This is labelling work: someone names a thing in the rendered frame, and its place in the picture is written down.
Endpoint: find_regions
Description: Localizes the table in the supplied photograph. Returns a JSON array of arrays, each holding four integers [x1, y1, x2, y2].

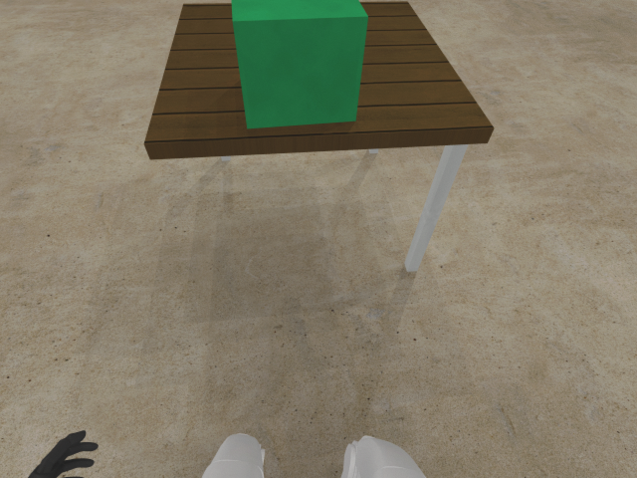
[[144, 1, 494, 272]]

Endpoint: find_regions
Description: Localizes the robot thigh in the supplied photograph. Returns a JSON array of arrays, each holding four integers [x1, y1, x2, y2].
[[342, 438, 426, 478], [202, 434, 265, 478]]

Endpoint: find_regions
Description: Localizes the right robot thigh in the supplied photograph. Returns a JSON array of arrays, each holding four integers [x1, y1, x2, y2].
[[342, 438, 426, 478]]

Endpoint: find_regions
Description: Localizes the left robot hand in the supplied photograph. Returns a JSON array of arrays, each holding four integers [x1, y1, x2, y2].
[[28, 430, 99, 478]]

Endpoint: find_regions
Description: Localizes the left robot thigh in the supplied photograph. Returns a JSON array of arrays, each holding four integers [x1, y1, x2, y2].
[[202, 434, 265, 478]]

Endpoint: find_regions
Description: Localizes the carton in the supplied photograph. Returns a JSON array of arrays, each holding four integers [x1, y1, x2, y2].
[[231, 0, 368, 128]]

